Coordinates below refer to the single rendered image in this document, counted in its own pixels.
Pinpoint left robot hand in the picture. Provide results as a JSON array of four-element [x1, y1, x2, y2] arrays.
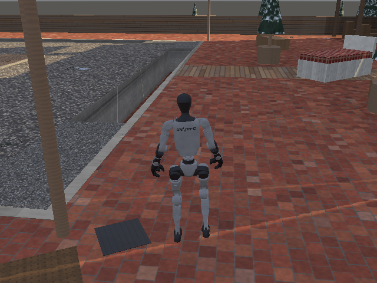
[[151, 164, 164, 177]]

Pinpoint robot right upper arm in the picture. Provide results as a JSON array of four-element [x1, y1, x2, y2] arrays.
[[198, 118, 216, 150]]

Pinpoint robot left forearm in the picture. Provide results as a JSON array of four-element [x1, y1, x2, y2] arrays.
[[153, 144, 164, 166]]

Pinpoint robot left upper arm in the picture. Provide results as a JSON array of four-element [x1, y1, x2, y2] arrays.
[[158, 120, 173, 153]]

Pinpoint right robot hand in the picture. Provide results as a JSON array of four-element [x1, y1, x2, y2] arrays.
[[210, 158, 223, 169]]

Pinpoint robot right forearm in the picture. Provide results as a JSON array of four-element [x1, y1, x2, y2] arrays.
[[210, 140, 221, 160]]

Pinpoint robot torso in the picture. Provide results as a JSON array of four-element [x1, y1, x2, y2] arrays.
[[173, 116, 200, 177]]

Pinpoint robot left thigh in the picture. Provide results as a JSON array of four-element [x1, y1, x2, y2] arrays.
[[169, 165, 182, 206]]

